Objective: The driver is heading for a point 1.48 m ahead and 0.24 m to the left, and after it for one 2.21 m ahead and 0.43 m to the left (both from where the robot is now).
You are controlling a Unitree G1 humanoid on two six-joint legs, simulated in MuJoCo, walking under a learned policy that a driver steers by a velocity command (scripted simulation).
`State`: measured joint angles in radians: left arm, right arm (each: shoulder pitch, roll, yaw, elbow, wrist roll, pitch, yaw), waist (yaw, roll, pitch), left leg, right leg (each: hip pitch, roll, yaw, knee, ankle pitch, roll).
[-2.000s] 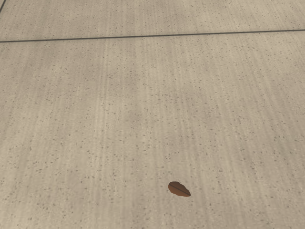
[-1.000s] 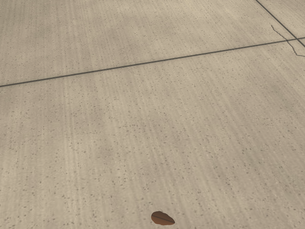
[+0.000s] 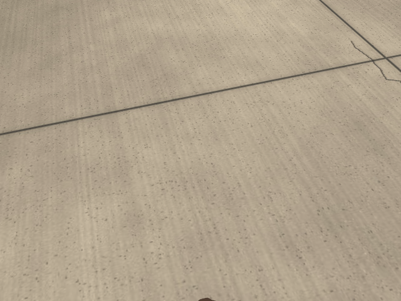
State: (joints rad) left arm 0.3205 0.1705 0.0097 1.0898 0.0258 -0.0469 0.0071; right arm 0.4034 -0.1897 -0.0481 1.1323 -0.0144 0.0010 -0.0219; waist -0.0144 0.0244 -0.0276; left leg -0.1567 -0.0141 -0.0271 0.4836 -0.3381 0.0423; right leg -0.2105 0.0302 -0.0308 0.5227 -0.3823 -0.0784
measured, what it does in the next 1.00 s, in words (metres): walks ahead: left foot, then right foot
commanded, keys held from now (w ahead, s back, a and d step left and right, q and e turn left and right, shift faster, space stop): w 1.00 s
